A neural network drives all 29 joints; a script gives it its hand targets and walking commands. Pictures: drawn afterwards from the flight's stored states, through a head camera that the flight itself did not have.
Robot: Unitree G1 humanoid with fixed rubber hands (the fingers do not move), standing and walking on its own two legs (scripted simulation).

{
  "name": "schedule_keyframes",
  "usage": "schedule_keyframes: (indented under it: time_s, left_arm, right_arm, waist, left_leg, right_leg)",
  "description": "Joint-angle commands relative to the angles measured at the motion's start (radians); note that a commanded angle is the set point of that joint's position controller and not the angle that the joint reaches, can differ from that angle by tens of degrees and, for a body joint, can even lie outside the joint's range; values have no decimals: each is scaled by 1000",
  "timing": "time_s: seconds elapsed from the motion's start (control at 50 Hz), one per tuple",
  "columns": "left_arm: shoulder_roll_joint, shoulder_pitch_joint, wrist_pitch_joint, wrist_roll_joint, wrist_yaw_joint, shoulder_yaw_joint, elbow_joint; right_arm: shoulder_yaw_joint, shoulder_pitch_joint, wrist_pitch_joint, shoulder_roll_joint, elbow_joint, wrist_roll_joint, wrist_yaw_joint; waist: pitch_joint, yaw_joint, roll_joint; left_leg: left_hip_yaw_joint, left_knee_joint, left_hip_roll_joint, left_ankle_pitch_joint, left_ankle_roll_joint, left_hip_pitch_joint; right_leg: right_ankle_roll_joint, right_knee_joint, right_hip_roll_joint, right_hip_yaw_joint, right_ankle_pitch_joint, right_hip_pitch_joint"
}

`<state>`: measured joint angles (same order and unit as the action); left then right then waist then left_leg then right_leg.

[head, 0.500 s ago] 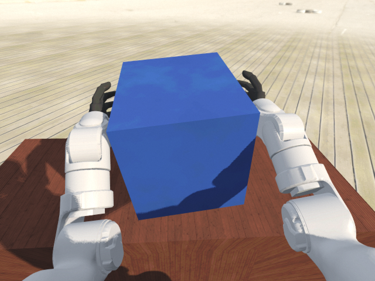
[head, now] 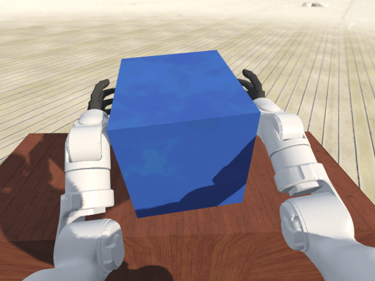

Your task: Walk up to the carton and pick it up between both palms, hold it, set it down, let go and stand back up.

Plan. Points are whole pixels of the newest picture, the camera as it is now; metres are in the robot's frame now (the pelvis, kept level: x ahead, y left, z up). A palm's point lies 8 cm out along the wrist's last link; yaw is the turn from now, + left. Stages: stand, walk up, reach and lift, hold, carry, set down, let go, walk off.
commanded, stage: hold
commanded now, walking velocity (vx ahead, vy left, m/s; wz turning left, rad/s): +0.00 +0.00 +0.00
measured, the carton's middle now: (179, 128) +0.37 +0.01 +0.20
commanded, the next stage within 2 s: set down in 0.28 s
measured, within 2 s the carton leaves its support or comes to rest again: neither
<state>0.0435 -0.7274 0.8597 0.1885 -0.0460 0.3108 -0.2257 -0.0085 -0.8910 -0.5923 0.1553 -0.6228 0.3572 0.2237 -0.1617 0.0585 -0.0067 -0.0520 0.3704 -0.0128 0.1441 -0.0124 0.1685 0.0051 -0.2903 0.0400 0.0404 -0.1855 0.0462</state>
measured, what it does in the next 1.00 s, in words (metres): stands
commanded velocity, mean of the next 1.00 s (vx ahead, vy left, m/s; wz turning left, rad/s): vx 0.00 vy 0.00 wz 0.00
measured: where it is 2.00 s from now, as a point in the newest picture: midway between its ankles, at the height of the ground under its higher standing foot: outside the picture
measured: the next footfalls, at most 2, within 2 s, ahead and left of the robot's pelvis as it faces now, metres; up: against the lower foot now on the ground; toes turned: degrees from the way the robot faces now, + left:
none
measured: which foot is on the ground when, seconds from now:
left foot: down 0.00-1.00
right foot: down 0.00-1.00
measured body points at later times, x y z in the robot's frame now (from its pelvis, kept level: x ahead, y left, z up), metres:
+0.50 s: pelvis +0.00 +0.00 +0.00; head -0.08 +0.02 +0.44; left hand +0.38 +0.18 +0.26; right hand +0.39 -0.14 +0.27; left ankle +0.04 +0.12 -0.75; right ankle -0.01 -0.12 -0.75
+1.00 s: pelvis +0.02 +0.00 +0.00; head -0.03 +0.04 +0.44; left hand +0.39 +0.20 +0.20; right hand +0.41 -0.12 +0.20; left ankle +0.04 +0.12 -0.75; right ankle -0.01 -0.12 -0.75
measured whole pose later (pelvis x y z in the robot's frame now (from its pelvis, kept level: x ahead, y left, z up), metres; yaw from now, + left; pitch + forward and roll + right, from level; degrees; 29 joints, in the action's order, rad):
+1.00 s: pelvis +0.02 +0.00 +0.00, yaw +2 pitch -8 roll -1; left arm 0.03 -0.65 0.52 0.26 0.01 0.29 -0.26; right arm -0.11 -0.71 -0.12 0.04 -0.67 0.13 0.14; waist 0.02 0.03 -0.11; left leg -0.07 0.36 0.00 0.17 -0.01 0.06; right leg 0.01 -0.25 0.02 -0.01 -0.21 -0.09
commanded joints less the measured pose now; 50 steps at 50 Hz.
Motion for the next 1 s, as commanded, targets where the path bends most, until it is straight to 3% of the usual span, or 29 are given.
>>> schedule_keyframes:
  time_s: [0.0, 0.28, 0.36, 0.42, 0.5, 0.54, 0.56, 0.6, 0.68, 0.8, 0.88, 0.98]
  left_arm:
    - [-573, -903, -97, -196, 148, -488, 137]
    - [-548, -870, -97, -167, 170, -464, 149]
    - [-549, -907, -125, -170, 174, -469, 158]
    - [-541, -916, -179, -135, 185, -427, 96]
    - [-518, -825, -255, -24, 229, -309, -47]
    - [-494, -767, -281, 28, 255, -254, -82]
    - [-487, -754, -285, 22, 267, -247, -90]
    - [-467, -725, -297, 37, 276, -234, -95]
    - [-479, -674, -322, 43, 282, -268, -57]
    - [-557, -705, -362, -30, 243, -443, 32]
    - [-605, -711, -396, -80, 208, -551, 109]
    - [-557, -644, -379, -46, 202, -510, 55]
  right_arm:
    - [306, -863, 20, -682, 288, 147, -120]
    - [336, -839, 19, -682, 321, 167, -97]
    - [327, -871, 56, -685, 336, 152, -104]
    - [285, -891, 128, -677, 290, 83, -119]
    - [155, -834, 248, -635, 136, -94, -150]
    - [97, -777, 306, -611, 76, -169, -165]
    - [112, -805, 336, -604, 117, -162, -170]
    - [112, -794, 378, -593, 106, -190, -175]
    - [136, -746, 456, -589, 121, -216, -174]
    - [154, -770, 541, -558, 210, -221, -175]
    - [207, -777, 579, -555, 303, -199, -169]
    - [204, -700, 546, -541, 230, -199, -168]
  waist:
    - [-316, 9, 41]
    - [-312, 11, 33]
    - [-313, 7, 40]
    - [-281, -3, 32]
    - [-178, -8, 13]
    - [-136, -5, 2]
    - [-158, -24, -6]
    - [-156, -30, -14]
    - [-160, -23, -8]
    - [-265, 15, 80]
    - [-385, 29, 122]
    - [-278, 10, 99]
  left_leg:
    - [28, -31, 32, -125, -15, -212]
    - [22, -15, 48, -199, -14, -241]
    - [20, -11, 50, -214, -17, -263]
    - [23, -30, 51, -174, -8, -290]
    - [47, -91, 43, -92, 12, -297]
    - [67, -104, 44, -104, 15, -302]
    - [77, -105, 38, -105, 17, -285]
    - [97, -104, 45, -130, 20, -274]
    - [115, -68, 49, -263, 3, -318]
    - [105, -11, 33, -391, -52, -430]
    - [74, 46, 29, -544, -80, -494]
    - [78, 16, 27, -438, -64, -410]
  right_leg:
    - [-51, 54, 27, -27, 130, 65]
    - [-75, 44, 20, -27, 238, 22]
    - [-75, 49, 20, -41, 228, 35]
    - [-73, 67, 15, -59, 169, 50]
    - [-52, 90, 0, -78, 52, 23]
    - [-47, 90, -4, -88, 51, -25]
    - [-47, 91, -4, -82, 80, -38]
    - [-48, 77, -6, -91, 121, -81]
    - [-52, 63, 2, -113, 228, -119]
    - [-23, 68, 12, -144, 210, -66]
    - [-19, 51, 17, -149, 311, -57]
    - [-37, 45, 2, -135, 278, -70]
